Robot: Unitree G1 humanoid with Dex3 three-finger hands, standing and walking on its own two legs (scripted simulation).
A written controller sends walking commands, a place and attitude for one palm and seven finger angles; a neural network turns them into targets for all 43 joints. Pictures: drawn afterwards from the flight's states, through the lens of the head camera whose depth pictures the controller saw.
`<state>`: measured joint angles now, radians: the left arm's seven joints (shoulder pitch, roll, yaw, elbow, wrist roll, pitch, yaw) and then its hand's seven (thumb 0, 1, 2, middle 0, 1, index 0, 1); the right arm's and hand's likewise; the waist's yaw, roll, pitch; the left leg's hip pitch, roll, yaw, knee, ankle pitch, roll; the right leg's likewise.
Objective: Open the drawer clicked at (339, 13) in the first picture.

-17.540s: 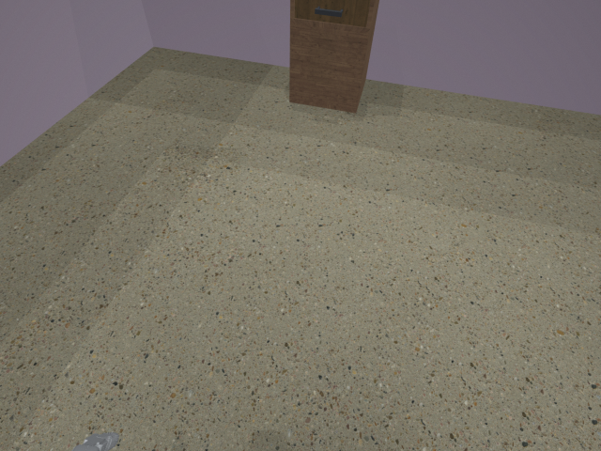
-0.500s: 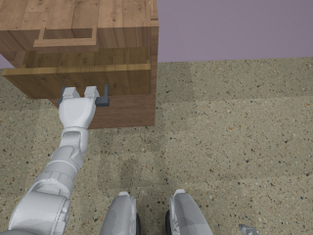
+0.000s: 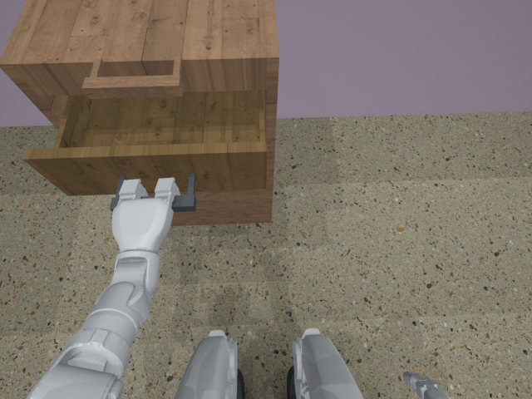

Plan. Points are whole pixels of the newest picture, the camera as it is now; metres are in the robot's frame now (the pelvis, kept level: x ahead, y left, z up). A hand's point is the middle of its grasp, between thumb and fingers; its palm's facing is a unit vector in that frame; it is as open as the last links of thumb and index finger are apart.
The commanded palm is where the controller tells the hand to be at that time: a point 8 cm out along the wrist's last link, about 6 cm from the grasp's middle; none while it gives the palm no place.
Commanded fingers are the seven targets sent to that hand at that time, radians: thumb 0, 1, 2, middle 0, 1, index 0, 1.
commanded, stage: pull the drawer open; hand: left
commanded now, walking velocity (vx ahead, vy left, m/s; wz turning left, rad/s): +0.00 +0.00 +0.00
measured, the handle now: (155, 192) +0.45 +0.20 -0.06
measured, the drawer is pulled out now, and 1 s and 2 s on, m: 0.13 0.21 0.28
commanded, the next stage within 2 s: none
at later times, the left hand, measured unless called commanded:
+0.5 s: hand (153, 253) +0.35 +0.19 -0.08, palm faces -0.04 -0.05 -1.00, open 5.9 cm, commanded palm +0.31 +0.19 -0.03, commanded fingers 0.00 0.90 0.90 -0.40 -1.35 -0.40 -1.35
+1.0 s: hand (151, 281) +0.30 +0.19 -0.08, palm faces -0.05 -0.06 -1.00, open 5.9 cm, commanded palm +0.26 +0.19 -0.03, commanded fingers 0.00 0.90 0.90 -0.40 -1.35 -0.40 -1.35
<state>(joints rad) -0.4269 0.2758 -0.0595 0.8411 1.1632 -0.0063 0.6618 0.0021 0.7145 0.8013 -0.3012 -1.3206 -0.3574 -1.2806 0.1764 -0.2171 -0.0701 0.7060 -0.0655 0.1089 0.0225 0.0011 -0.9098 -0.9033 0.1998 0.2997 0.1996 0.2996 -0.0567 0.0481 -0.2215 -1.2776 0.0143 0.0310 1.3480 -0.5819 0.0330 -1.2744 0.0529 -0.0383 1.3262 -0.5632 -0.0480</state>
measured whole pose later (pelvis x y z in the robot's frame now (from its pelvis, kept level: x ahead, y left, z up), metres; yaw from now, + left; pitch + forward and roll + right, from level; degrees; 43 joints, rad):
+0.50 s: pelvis +0.00 +0.00 +0.00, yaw +0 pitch +28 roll -1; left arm -0.25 0.24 -0.10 0.69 1.17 0.03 0.66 0.01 0.72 0.79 -0.29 -1.31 -0.36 -1.29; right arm 0.14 -0.21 -0.06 0.68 -0.06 0.11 0.01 0.00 -0.91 -0.90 0.20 0.30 0.20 0.30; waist -0.03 0.04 -0.23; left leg -1.24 0.01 0.03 1.33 -0.59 0.03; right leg -1.24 0.05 -0.04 1.32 -0.57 -0.05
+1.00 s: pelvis +0.01 -0.01 +0.00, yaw +1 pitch +27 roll +0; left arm -0.04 0.22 -0.14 0.50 1.18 0.05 0.67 0.01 0.71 0.79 -0.29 -1.30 -0.36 -1.29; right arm 0.10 -0.21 -0.05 0.63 -0.07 0.12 0.01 0.00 -0.91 -0.90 0.20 0.30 0.20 0.30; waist -0.01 0.04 -0.23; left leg -1.21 0.01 0.03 1.34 -0.60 0.02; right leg -1.21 0.05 -0.04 1.33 -0.59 -0.06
